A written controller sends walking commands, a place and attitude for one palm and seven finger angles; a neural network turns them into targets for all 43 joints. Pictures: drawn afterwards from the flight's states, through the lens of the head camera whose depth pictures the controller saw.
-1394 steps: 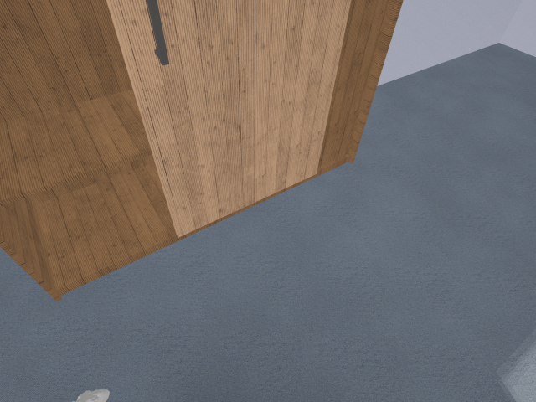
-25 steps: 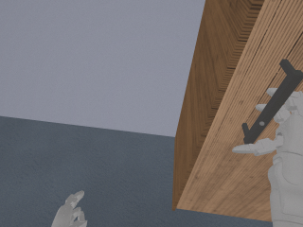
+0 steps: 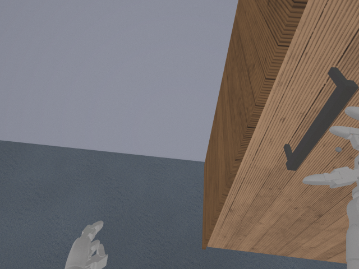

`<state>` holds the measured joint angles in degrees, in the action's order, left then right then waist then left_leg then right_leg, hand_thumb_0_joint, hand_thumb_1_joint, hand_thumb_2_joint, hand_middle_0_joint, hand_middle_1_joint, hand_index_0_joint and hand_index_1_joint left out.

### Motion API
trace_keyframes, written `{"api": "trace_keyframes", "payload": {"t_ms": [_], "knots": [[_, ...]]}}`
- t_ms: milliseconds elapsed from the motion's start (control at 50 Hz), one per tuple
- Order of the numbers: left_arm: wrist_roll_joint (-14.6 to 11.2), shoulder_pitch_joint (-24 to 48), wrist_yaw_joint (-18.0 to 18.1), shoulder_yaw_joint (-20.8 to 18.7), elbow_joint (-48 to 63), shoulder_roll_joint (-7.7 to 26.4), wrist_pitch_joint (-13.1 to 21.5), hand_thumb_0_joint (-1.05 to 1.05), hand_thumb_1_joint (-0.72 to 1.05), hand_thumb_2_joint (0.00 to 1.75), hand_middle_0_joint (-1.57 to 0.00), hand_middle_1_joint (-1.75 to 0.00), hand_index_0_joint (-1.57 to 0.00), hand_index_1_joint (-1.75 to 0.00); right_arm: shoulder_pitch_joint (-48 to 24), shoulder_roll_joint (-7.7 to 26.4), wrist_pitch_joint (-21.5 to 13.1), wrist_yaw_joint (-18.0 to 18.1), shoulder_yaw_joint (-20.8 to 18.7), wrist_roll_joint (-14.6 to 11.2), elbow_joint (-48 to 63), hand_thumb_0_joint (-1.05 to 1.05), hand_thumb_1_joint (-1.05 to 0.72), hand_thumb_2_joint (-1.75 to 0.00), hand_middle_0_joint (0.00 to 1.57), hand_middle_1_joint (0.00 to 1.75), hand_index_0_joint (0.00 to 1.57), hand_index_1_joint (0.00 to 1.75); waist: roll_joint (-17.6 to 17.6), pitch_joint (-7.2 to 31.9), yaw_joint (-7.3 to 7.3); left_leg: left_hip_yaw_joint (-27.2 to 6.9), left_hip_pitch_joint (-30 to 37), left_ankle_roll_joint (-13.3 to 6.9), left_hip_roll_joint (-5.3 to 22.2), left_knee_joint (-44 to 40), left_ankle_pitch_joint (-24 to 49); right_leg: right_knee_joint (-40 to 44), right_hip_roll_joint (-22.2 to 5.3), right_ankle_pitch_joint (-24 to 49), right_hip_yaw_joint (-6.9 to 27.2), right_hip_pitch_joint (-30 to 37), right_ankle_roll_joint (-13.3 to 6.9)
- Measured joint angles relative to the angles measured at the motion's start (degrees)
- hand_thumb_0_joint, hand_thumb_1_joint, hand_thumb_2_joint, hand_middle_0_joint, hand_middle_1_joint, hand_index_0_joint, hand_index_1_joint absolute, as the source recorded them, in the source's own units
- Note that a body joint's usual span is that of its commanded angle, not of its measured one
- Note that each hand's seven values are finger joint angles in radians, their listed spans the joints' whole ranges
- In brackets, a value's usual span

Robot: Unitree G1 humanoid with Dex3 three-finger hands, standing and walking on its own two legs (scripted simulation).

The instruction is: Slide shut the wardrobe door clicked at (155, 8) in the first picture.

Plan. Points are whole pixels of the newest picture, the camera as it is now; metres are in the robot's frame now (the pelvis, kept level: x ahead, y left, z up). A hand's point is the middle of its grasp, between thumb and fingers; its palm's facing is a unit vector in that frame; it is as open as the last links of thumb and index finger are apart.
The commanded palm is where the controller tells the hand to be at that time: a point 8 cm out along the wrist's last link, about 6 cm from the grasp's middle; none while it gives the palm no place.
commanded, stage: slip the hand off the handle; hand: right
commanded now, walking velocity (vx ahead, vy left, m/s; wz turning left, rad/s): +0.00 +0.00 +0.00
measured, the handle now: (310, 125) +0.35 -0.24 +0.19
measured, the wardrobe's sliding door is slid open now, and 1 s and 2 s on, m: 0.00 0.00 0.00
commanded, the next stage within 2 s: draw the hand back to the body in 0.82 s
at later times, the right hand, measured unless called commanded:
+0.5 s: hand out of the picture +0.24 -0.30 +0.17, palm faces +0.39 +0.91 -0.15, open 14.7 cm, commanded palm +0.19 -0.34 +0.18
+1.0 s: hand out of the picture +0.19 -0.29 +0.17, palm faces +0.35 +0.92 -0.16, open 14.7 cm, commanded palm +0.14 -0.33 +0.18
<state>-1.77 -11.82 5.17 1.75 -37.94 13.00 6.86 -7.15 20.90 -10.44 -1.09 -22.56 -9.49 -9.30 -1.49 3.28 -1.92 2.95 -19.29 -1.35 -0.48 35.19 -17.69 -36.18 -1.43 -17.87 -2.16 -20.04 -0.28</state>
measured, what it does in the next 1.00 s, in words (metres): stands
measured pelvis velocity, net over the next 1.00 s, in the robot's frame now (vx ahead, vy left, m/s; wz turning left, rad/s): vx -0.01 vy -0.02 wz -0.03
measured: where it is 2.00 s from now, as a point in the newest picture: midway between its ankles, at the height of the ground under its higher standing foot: outside the picture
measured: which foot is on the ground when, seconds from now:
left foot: down 0.00-1.00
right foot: down 0.00-1.00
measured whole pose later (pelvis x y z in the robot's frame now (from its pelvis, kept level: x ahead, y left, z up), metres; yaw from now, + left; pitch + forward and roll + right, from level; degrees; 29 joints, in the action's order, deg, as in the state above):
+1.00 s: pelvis -0.01 -0.02 +0.00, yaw -2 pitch +0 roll +2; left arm -2.2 -12.9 5.8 3.4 -37.5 12.5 13.5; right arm 17.6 18.8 -6.0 -7.5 -22.6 -16.3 16.4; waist -2.3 3.7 -4.9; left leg 4.3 -17.2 0.0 0.7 35.6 -18.1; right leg -38.9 -0.2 -18.9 -0.7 -19.7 -1.5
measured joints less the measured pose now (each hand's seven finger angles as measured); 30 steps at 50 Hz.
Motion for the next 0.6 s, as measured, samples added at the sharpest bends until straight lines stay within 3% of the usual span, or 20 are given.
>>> {"api": "trace_keyframes", "payload": {"t_ms": [100,200,380,600], "knots": [[-0.2,-1.0,0.6,-0.4,-0.6,1.0,0.4,0.01,0.90,0.90,-0.20,-0.30,-0.20,-0.30,-1.2,1.6,-1.1,-2.1,-2.5,-0.9,-2.4,-0.01,0.55,-0.20,0.32,1.18,0.25,1.15,-0.1,-0.2,-0.18,0.3,-0.9,0.1,0.1,0.5,-0.1,-1.0,0.1,-0.2,0.3,-1.2,-0.2],[-0.3,-1.8,1.0,-0.8,-1.0,1.7,1.0,0.01,0.90,0.90,-0.20,-0.30,-0.20,-0.30,-1.1,1.8,-1.7,-4.2,-2.5,-1.8,-2.0,-0.01,0.55,-0.20,0.30,1.17,0.25,1.15,-0.2,-0.3,-0.26,0.4,-1.4,0.4,0.4,0.9,-0.2,-1.7,0.3,-0.5,0.4,-2.0,-0.5],[0.1,-2.2,0.3,-0.9,0.1,0.9,2.3,0.01,0.91,0.90,-0.20,-0.30,-0.20,-0.30,8.5,-0.6,-1.0,-3.9,-2.2,-3.2,7.8,-0.01,0.55,-0.20,0.27,1.15,0.25,1.15,-0.1,0.6,-0.34,-0.7,-0.9,1.0,0.5,0.8,-0.3,-1.6,0.5,-1.0,-0.7,-1.1,-1.0],[0.2,-0.6,0.1,0.0,0.7,-0.3,4.0,0.01,0.90,0.90,-0.20,-0.30,-0.20,-0.30,19.0,-2.1,0.7,-3.9,-1.7,-4.8,19.3,-0.01,0.55,-0.20,0.26,1.15,0.25,1.15,0.0,0.9,-2.53,0.3,0.7,1.4,1.1,0.9,-0.6,-2.4,1.1,-1.3,0.3,-0.3,-1.4]]}}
